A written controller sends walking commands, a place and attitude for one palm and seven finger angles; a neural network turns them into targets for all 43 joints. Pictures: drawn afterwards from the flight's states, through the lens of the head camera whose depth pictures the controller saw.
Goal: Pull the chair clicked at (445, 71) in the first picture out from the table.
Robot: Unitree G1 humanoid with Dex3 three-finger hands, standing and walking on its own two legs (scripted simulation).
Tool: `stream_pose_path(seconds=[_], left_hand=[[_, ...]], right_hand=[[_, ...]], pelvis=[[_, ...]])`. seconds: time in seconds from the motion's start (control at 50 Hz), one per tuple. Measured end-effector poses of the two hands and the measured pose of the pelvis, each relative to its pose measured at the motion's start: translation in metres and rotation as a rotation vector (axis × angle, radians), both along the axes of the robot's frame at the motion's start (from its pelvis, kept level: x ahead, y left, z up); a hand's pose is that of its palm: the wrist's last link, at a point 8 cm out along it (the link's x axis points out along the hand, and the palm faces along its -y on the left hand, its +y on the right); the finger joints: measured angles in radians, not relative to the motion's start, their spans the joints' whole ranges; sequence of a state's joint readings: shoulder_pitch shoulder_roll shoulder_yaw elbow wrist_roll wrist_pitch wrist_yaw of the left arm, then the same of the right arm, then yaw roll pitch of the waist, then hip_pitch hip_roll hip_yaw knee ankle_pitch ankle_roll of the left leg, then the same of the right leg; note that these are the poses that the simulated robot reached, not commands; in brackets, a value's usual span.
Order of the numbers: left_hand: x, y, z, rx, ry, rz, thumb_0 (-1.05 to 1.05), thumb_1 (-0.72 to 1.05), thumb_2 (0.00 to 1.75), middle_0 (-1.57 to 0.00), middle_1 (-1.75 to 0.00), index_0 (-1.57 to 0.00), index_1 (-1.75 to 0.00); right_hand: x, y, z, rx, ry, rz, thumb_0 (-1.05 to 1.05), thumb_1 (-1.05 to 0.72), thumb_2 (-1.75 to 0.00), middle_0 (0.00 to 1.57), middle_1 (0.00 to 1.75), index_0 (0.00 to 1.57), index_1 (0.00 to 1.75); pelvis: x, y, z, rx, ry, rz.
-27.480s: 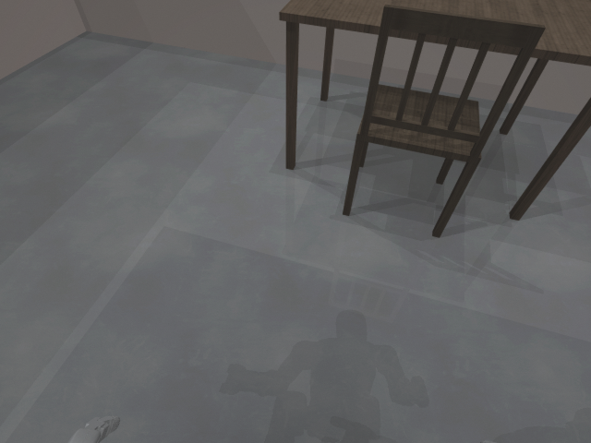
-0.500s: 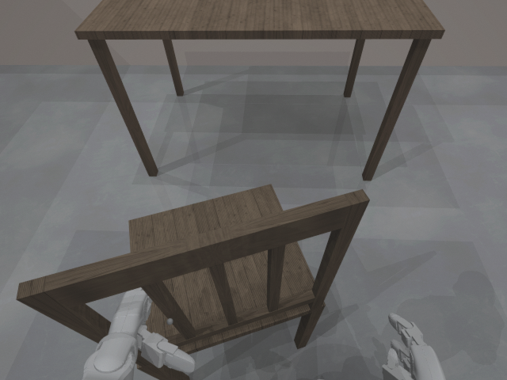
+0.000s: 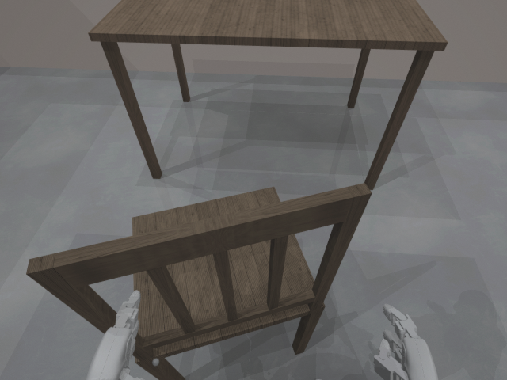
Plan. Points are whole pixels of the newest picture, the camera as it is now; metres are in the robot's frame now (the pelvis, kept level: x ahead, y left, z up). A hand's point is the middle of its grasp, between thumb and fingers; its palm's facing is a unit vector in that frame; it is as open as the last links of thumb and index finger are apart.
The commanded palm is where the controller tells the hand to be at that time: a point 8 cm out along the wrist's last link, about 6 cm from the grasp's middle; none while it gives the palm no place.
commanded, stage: draw the fingers out of the gap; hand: left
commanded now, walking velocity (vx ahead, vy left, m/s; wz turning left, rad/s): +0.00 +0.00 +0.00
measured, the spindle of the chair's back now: (226, 288) +0.28 +0.06 -0.04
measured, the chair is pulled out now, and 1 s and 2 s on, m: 0.65 0.64 0.64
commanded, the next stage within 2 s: draw the hand back to the body in 0.26 s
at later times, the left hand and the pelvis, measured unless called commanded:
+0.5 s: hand out of the picture +0.12 +0.15 +0.00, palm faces +0.07 -0.99 -0.10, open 17.5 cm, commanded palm +0.08 +0.22 +0.03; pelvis -0.01 +0.00 -0.01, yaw +0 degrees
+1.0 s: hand (107, 375) +0.13 +0.18 +0.07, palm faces +0.02 -0.95 -0.30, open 16.7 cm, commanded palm +0.09 +0.25 +0.12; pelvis -0.02 -0.01 +0.00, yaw +0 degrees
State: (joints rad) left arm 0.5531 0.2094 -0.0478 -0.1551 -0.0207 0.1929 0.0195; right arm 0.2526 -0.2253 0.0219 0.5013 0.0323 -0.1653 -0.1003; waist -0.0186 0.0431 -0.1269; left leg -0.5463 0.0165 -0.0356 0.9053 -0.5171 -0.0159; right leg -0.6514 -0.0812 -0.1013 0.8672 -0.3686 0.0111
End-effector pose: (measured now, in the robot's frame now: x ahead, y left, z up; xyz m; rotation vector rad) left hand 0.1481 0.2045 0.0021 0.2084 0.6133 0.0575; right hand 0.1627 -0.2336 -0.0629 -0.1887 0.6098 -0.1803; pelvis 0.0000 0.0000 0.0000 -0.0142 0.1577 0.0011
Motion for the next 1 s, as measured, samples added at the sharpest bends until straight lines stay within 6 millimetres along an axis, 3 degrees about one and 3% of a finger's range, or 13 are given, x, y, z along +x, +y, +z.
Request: stream_pose_path(seconds=[0.42,0.58,0.68,0.78,0.9,1.0], left_hand=[[-0.059,-0.002,0.001,-0.027,0.040,0.040,-0.01,-0.54,0.20,-0.01,0.00,-0.01,0.00],[-0.043,0.005,0.039,-0.105,-0.309,0.041,-0.02,-0.54,0.20,-0.01,0.00,-0.01,0.00],[-0.044,0.009,0.046,-0.114,-0.395,-0.024,-0.02,-0.54,0.20,-0.02,0.00,0.00,0.00],[-0.039,0.016,0.071,-0.092,-0.528,-0.104,-0.02,-0.55,0.20,-0.02,0.00,0.00,0.00],[-0.038,0.024,0.077,-0.110,-0.475,-0.115,-0.02,-0.52,0.22,-0.05,-0.02,-0.03,-0.01],[-0.037,0.024,0.089,0.091,-0.370,-0.068,-0.02,-0.41,0.27,-0.17,-0.09,-0.05,-0.04]], right_hand=[[-0.004,-0.005,-0.004,0.003,-0.048,-0.030,0.01,-0.90,-0.90,0.20,0.30,0.20,0.30],[-0.006,-0.002,-0.011,0.008,-0.070,-0.007,0.01,-0.90,-0.90,0.20,0.30,0.20,0.30],[-0.011,0.000,-0.017,0.042,-0.077,-0.006,0.01,-0.90,-0.90,0.20,0.30,0.20,0.30],[-0.015,0.001,-0.019,0.058,-0.083,0.000,0.01,-0.90,-0.90,0.20,0.30,0.20,0.30],[-0.019,0.000,-0.009,0.065,-0.112,-0.020,0.01,-0.90,-0.90,0.20,0.30,0.20,0.30],[-0.019,0.000,0.004,0.034,-0.091,-0.027,0.01,-0.90,-0.90,0.20,0.30,0.20,0.30]], pelvis=[[-0.008,-0.003,-0.008,-0.004,0.007,0.005],[-0.015,-0.006,-0.016,-0.012,0.004,0.009],[-0.021,-0.007,-0.020,-0.012,-0.002,0.003],[-0.027,-0.007,-0.021,-0.014,-0.022,0.001],[-0.028,-0.006,-0.013,-0.015,-0.059,-0.001],[-0.022,-0.007,0.001,-0.012,-0.116,-0.007]])
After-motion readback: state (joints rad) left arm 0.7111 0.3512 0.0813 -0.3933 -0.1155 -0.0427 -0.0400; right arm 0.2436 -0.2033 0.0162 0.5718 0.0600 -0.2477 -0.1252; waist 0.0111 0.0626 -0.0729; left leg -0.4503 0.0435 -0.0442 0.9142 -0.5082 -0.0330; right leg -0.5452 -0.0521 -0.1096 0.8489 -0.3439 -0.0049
